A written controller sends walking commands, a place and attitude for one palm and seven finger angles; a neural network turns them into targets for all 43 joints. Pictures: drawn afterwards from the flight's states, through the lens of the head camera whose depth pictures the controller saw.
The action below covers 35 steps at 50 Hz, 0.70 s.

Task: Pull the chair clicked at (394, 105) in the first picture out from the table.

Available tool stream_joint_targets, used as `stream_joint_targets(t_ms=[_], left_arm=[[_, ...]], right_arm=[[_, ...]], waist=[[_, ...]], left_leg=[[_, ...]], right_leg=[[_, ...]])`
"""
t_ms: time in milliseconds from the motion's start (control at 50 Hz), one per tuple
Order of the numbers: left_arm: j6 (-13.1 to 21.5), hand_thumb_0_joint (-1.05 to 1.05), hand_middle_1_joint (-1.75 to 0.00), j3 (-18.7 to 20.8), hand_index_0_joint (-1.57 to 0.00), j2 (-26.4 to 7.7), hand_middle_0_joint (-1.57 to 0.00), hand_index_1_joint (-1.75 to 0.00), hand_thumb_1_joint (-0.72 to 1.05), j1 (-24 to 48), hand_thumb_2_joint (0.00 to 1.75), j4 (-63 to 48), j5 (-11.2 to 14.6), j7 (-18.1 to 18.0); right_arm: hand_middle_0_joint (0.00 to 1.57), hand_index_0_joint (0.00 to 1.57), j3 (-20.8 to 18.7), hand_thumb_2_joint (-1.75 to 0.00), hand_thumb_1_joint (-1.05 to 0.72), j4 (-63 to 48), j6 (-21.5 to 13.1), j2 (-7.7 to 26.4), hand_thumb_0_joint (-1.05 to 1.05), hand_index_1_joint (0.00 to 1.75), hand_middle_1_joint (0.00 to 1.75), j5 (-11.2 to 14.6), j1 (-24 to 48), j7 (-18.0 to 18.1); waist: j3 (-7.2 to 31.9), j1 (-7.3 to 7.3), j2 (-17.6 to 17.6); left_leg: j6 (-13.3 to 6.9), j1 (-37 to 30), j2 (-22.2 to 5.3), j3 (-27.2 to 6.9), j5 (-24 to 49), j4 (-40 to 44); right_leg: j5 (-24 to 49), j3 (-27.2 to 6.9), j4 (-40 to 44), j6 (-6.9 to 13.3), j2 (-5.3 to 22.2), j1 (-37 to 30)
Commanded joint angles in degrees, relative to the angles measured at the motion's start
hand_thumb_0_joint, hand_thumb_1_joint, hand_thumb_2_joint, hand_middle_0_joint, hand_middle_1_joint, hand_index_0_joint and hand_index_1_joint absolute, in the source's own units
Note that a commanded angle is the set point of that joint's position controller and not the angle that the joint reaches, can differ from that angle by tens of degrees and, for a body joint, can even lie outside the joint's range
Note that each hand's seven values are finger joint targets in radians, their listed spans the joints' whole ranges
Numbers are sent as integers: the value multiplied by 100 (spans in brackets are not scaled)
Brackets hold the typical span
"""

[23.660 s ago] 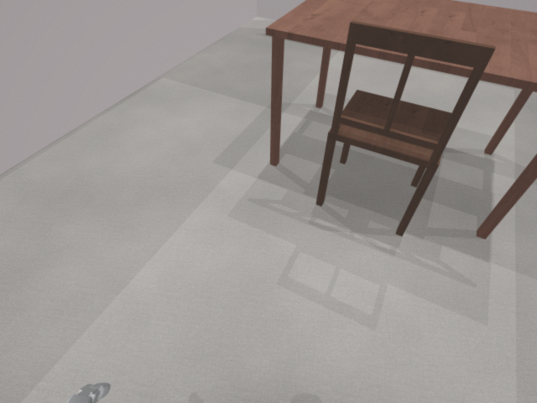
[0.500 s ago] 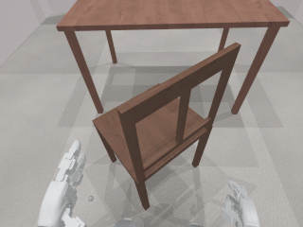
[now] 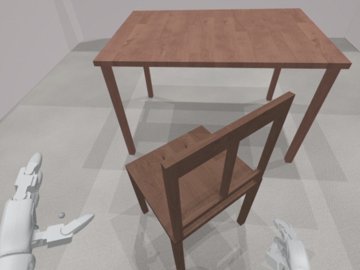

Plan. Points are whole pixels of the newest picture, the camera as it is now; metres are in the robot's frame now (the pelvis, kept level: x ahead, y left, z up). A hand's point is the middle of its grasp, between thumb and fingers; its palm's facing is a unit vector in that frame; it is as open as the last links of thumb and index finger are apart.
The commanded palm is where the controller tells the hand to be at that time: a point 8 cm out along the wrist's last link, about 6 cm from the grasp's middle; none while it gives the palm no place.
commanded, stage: draw the hand back to the body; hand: left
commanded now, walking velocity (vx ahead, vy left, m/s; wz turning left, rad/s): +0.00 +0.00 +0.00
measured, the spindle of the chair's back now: (228, 171) +0.43 -0.09 -0.09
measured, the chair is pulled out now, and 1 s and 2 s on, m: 0.47 0.47 0.47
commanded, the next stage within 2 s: step back with the hand held close in 0.66 s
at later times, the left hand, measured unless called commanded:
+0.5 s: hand (43, 186) +0.21 +0.27 +0.15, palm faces +0.46 -0.79 -0.41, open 7.7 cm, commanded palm +0.15 +0.30 +0.19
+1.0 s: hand (47, 188) +0.20 +0.25 +0.17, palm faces +0.36 -0.79 -0.50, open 7.4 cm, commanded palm +0.13 +0.29 +0.19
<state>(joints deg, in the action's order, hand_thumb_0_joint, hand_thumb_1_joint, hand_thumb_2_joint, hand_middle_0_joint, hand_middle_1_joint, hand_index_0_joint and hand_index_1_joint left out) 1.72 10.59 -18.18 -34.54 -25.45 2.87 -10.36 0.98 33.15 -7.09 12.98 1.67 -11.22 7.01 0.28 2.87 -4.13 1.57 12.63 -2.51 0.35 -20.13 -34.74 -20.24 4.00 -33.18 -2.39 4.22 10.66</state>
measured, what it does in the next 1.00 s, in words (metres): stands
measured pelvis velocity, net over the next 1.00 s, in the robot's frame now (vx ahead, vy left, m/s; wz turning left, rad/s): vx -0.02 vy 0.00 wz -0.04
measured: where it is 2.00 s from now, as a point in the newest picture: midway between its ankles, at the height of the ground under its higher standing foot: outside the picture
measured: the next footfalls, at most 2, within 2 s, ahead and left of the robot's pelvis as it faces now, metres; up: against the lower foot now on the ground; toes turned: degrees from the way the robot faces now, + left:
none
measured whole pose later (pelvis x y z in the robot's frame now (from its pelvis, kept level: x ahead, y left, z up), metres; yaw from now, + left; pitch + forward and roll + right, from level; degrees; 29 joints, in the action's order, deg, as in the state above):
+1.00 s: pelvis -0.02 +0.00 +0.01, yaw -2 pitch -1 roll -1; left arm 7.7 22.3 -20.9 -30.4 -26.7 3.4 -7.7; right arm -0.9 33.3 -2.5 14.0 0.6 -6.9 3.7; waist -5.3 0.4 -4.2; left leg 1.6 11.7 -3.7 2.2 -14.9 -27.7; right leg -13.8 2.4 -25.2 -2.2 2.7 10.3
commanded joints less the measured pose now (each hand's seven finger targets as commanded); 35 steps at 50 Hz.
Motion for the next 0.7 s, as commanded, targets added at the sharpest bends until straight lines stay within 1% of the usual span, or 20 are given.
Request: stream_joint_targets(t_ms=[0,80,120,140,220,260,340,360,380,400,420,440,460,500,520,540,560,620,660,680], left_arm=[[367,0,-20,765,-13,-767,-13,-20,43,337,67,-929,15,-54],[418,0,-23,1085,-16,-986,-16,-23,57,666,74,-1172,27,-38],[397,0,-25,1369,-16,-1210,-16,-25,65,738,78,-1160,30,-55],[431,0,-26,1341,-17,-1161,-17,-26,68,882,80,-1336,39,-51],[414,0,-29,1687,-19,-1377,-19,-29,83,1138,87,-1257,59,-72],[437,0,-30,1790,-20,-1407,-20,-30,90,1282,90,-1268,90,-79],[323,0,-30,1310,-20,-780,-20,-30,90,813,90,-480,106,62],[322,0,-30,1357,-20,-857,-20,-30,90,843,90,-468,122,75],[353,0,-30,1367,-20,-917,-20,-30,90,968,90,-599,109,85],[399,0,-30,1476,-20,-1062,-20,-30,90,1049,90,-756,104,72],[413,0,-30,1546,-20,-1165,-20,-30,90,1065,90,-758,98,68],[491,0,-30,1545,-20,-1214,-20,-30,90,1189,90,-1104,80,63],[523,0,-30,1706,-20,-1395,-20,-30,90,1142,90,-1247,83,28],[567,0,-30,1754,-20,-1449,-20,-30,90,1113,90,-1542,67,-2],[535,0,-30,1836,-20,-1547,-20,-30,90,1097,90,-1512,58,-16],[549,0,-30,1714,-20,-1401,-20,-30,90,1109,90,-1544,61,-14],[525,0,-30,1760,-20,-1419,-20,-30,90,1023,90,-1413,77,-35],[472,0,-30,1679,-20,-1232,-20,-30,90,987,90,-980,79,-11],[467,0,-30,1587,-20,-1121,-20,-30,90,1018,90,-732,112,20],[474,0,-30,1568,-20,-1090,-20,-30,90,1011,90,-639,107,44]], right_arm=[[20,20,-212,-90,-90,-860,-234,521,0,30,30,-27,721,-35],[20,20,-213,-90,-90,-843,-211,526,0,30,30,-57,765,-96],[20,20,-214,-90,-90,-793,-204,540,0,30,30,-72,810,-116],[20,20,-191,-90,-90,-811,-215,521,0,30,30,-80,773,-131],[20,20,-218,-90,-90,-703,-202,552,0,30,30,-79,814,-151],[20,20,-236,-90,-90,-663,-201,562,0,30,30,-80,771,-165],[20,20,-286,-90,-90,-617,-68,576,0,30,30,-72,800,-246],[20,20,-324,-90,-90,-620,-19,610,0,30,30,-66,803,-245],[20,20,-331,-90,-90,-639,0,637,0,30,30,-67,813,-251],[20,20,-345,-90,-90,-665,-14,646,0,30,30,-71,827,-248],[20,20,-337,-90,-90,-653,-36,634,0,30,30,-69,897,-235],[20,20,-332,-90,-90,-696,-86,621,0,30,30,-80,852,-236],[20,20,-344,-90,-90,-688,-122,621,0,30,30,-90,851,-221],[20,20,-331,-90,-90,-700,-199,599,0,30,30,-94,839,-219],[20,20,-313,-90,-90,-667,-221,590,0,30,30,-84,882,-210],[20,20,-297,-90,-90,-680,-254,559,0,30,30,-84,849,-199],[20,20,-312,-90,-90,-641,-253,571,0,30,30,-78,827,-188],[20,20,-331,-90,-90,-581,-220,580,0,30,30,-50,843,-178],[20,20,-343,-90,-90,-580,-159,600,0,30,30,-45,807,-176],[20,20,-357,-90,-90,-574,-144,613,0,30,30,-45,824,-179]], waist=[[88,-2,401],[250,45,36],[284,92,59],[414,67,-19],[329,81,-167],[387,66,-103],[2,26,333],[29,30,425],[53,28,339],[193,55,286],[148,72,150],[446,83,49],[547,112,-15],[751,128,-182],[618,136,-261],[619,99,-256],[494,94,-252],[81,59,-64],[-83,27,280],[-75,29,245]], left_leg=[[-178,-366,-21,-46,1596,867],[-165,-607,-15,-12,1926,1022],[-153,-679,-26,-12,2055,1062],[-159,-742,-10,-14,2153,1084],[-144,-869,-28,27,2320,1105],[-144,-932,-47,25,2438,1136],[-178,-799,-75,91,2350,1191],[-188,-791,-81,94,2261,1210],[-189,-791,-70,80,2172,1236],[-196,-832,-58,81,2163,1241],[-193,-838,-42,93,2076,1236],[-202,-949,-22,92,2134,1237],[-206,-998,-22,81,2259,1202],[-187,-1077,-11,76,2495,1166],[-161,-1036,-16,65,2446,1164],[-168,-1058,-3,97,2413,1171],[-163,-1007,-12,92,2375,1177],[-145,-901,-37,130,2102,1223],[-165,-816,-52,118,1907,1278],[-183,-851,-45,152,1851,1261]], right_leg=[[1682,74,657,311,-144,-64],[1920,23,755,330,-152,-327],[2047,5,830,342,-177,-453],[2120,8,826,345,-154,-552],[2294,-23,951,354,-173,-617],[2363,-1,940,344,-167,-671],[2373,41,1052,301,-181,-569],[2311,28,1074,294,-182,-574],[2214,14,1091,302,-183,-577],[2214,1,1086,305,-170,-641],[2174,-26,1122,313,-172,-627],[2209,-41,1097,318,-156,-734],[2324,-47,1061,333,-160,-782],[2488,-49,1019,343,-151,-887],[2458,-51,1049,352,-167,-850],[2453,-43,1057,341,-158,-829],[2433,-44,1067,346,-166,-778],[2228,-20,1182,337,-201,-574],[2057,-11,1199,310,-211,-505],[2020,-38,1230,301,-205,-464]])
